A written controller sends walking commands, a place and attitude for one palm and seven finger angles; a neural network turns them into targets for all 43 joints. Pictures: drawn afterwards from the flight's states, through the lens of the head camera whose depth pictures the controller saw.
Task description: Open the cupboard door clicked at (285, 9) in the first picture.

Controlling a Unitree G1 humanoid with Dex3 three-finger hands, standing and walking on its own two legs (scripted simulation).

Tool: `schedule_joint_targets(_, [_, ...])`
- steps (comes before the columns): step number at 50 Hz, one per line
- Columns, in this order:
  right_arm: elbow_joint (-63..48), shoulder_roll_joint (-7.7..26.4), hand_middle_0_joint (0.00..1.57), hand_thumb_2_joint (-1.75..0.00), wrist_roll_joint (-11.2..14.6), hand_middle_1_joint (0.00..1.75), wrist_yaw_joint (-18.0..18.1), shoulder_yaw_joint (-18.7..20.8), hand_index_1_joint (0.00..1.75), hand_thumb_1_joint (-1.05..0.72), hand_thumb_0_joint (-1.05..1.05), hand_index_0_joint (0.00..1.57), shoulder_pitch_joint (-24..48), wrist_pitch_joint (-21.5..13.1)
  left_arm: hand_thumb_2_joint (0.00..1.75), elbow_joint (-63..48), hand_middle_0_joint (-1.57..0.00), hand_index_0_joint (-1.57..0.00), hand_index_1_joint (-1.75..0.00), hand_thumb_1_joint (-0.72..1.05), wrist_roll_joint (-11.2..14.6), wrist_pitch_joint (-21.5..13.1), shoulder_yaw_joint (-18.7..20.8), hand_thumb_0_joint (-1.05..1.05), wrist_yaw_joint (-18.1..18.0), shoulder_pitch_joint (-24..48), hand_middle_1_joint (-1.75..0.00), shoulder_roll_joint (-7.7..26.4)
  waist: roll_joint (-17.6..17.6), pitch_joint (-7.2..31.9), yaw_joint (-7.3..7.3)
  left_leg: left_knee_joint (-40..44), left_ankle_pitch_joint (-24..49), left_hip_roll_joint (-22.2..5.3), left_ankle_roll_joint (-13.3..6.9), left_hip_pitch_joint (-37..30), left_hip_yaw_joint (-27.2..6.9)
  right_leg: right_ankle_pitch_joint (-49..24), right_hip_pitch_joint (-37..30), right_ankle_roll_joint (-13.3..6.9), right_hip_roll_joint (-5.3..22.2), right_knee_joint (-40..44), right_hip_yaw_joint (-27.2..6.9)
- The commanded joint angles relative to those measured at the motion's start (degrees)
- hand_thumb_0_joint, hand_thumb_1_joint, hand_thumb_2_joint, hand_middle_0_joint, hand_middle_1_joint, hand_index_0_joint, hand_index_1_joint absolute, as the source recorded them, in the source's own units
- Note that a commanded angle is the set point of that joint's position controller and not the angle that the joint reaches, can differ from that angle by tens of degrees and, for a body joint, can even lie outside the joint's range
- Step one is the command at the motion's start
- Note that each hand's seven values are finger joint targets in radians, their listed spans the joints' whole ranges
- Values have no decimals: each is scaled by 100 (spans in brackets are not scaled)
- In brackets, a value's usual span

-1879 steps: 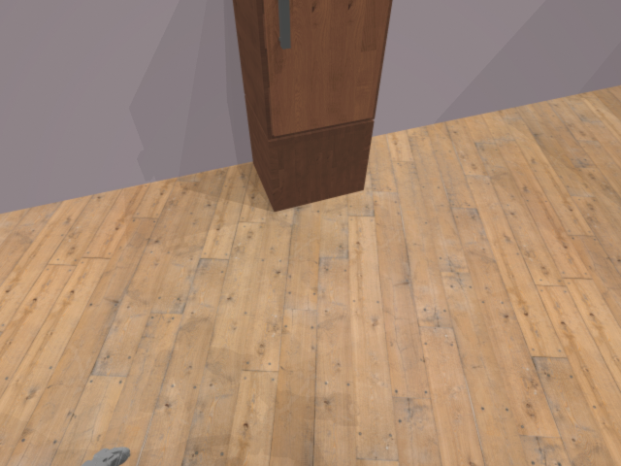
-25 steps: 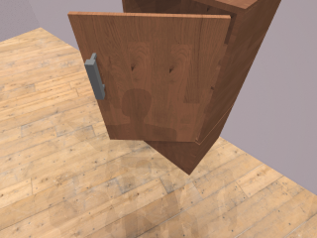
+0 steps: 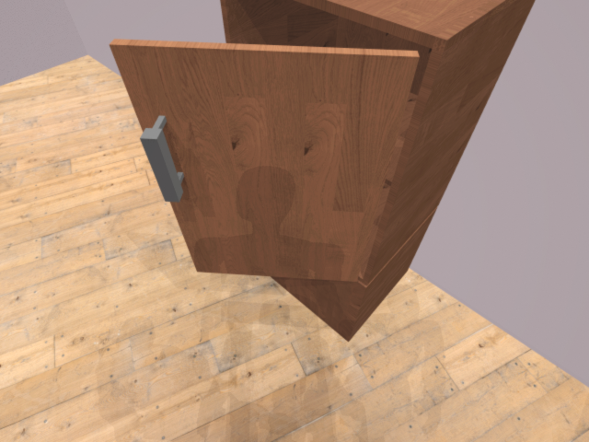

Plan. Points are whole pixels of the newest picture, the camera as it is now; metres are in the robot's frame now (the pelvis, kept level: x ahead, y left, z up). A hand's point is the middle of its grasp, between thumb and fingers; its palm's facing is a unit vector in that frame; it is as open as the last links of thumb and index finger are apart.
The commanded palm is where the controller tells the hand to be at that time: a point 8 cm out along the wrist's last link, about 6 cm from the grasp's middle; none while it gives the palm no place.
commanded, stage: come to a stop and stand still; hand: left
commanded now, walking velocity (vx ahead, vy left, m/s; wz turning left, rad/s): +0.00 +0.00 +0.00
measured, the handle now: (167, 159) +0.53 +0.25 +0.07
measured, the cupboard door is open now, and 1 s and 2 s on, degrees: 39 39 39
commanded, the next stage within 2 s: look again from close up in 0.34 s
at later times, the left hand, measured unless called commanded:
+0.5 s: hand out of the picture +0.03 +0.22 -0.17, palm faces +0.02 -0.97 -0.26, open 7.4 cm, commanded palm none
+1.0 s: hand out of the picture +0.02 +0.23 -0.17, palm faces +0.01 -0.97 -0.25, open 7.4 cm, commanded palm none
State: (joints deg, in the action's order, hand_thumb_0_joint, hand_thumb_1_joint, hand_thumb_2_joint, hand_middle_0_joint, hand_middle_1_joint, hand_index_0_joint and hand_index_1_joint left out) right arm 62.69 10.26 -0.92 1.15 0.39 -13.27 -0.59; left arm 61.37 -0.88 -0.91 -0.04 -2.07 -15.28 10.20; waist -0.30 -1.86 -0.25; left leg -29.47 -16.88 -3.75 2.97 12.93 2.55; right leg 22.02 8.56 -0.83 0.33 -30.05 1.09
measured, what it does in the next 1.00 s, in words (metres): stands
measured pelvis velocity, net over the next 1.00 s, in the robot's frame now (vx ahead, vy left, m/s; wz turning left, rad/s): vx -0.01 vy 0.03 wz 0.01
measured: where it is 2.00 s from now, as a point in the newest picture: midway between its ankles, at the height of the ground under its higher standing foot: outside the picture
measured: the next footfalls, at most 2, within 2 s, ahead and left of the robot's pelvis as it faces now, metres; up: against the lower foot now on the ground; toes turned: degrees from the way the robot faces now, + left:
none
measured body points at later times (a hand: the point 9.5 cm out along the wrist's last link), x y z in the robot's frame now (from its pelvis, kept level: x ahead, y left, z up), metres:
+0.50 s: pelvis +0.00 +0.02 +0.00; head +0.02 +0.02 +0.45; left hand +0.03 +0.27 -0.15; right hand +0.06 -0.23 -0.15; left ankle -0.02 +0.15 -0.73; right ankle -0.07 -0.11 -0.73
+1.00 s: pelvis -0.01 +0.03 +0.01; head +0.01 +0.03 +0.46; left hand +0.02 +0.28 -0.15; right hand +0.03 -0.22 -0.14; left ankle -0.02 +0.15 -0.73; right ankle -0.07 -0.11 -0.73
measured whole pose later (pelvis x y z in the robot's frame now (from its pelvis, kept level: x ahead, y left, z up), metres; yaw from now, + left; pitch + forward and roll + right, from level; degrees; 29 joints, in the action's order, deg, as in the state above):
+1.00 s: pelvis -0.01 +0.03 +0.01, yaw +1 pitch +0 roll +1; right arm 65.5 11.7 -1.0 0.9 0.0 -10.7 -1.1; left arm 63.6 -0.9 -0.3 0.4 -1.3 -11.9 13.7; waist -1.6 -2.2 0.3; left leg -24.2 -13.4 -1.2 0.6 10.6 2.9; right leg 18.1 5.6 1.6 2.8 -23.9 1.1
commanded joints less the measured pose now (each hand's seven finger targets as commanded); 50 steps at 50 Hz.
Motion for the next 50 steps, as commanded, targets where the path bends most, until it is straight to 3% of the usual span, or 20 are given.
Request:
schedule_joint_targets(1, [-186, 538, 20, -90, 31, 30, 62, 70, 30, -90, 0, 20, -132, -63, 90, -202, -20, -20, -30, 90, -14, -107, 200, 0, -51, -345, -30, 886, -121, 177, 10, 148, 1789, -183, -327, -387, -13, -3356, 41, -99, 589, 454, -374])
schedule_joint_targets(4, [-188, 612, 20, -90, 27, 30, 72, 72, 30, -90, 0, 20, -16, -56, 90, -163, -20, -20, -30, 90, -10, -95, 206, 0, -44, -332, -30, 917, 52, 208, 20, 137, 1889, -205, -328, -453, -20, -3296, 41, -89, 609, 495, -388])
schedule_joint_targets(6, [-193, 629, 20, -90, 35, 30, 82, 77, 30, -90, 0, 20, 60, -63, 90, -142, -20, -20, -30, 90, -21, -102, 215, 0, -42, -352, -30, 933, -87, 202, 29, 138, 1988, -220, -339, -499, -11, -3535, -3, -78, 587, 506, -380])
schedule_joint_targets(12, [-209, 795, 20, -90, 28, 30, 90, 99, 30, -90, 0, 20, 179, -64, 90, -149, -20, -20, -30, 90, -18, -80, 224, 0, -38, -232, -30, 1015, 11, 234, 25, 202, 2224, -247, -346, -580, -68, -3445, -38, -61, 589, 514, -336])
schedule_joint_targets(30, [-119, 957, 20, -90, 8, 30, 37, 73, 30, -90, 0, 20, 297, -89, 90, -160, -20, -20, -30, 90, -2, -42, 211, 0, 28, 79, -30, 1152, 55, 112, 85, 699, 1763, -261, -412, -525, -323, -1967, 50, -8, 629, 844, -246])
schedule_joint_targets(50, [45, 991, 20, -90, 20, 30, 39, 84, 30, -90, 0, 20, 224, -127, 90, -3, -20, -20, -30, 90, -4, -50, 207, 0, 33, 128, -30, 1160, 77, 176, 74, 822, 1847, -262, -416, -565, -397, -1842, -26, 13, 672, 958, -219])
